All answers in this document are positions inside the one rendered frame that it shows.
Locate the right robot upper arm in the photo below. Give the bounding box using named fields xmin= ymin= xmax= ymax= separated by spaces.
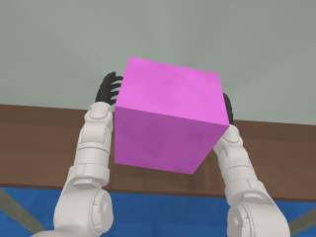
xmin=227 ymin=201 xmax=290 ymax=237

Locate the robot left hand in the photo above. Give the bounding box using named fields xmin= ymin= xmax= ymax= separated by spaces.
xmin=95 ymin=72 xmax=123 ymax=105

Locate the carton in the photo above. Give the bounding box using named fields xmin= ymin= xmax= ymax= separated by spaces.
xmin=115 ymin=57 xmax=230 ymax=175

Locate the right robot forearm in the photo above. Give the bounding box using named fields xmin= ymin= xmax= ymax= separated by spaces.
xmin=213 ymin=124 xmax=290 ymax=237

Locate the robot right hand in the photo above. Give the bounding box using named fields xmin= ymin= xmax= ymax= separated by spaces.
xmin=223 ymin=93 xmax=234 ymax=125

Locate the left robot upper arm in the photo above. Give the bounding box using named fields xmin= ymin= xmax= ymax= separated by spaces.
xmin=31 ymin=188 xmax=114 ymax=237

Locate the table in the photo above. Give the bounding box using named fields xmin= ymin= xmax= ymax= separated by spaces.
xmin=0 ymin=104 xmax=316 ymax=237

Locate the left robot forearm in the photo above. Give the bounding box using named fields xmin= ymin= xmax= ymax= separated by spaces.
xmin=53 ymin=102 xmax=114 ymax=227

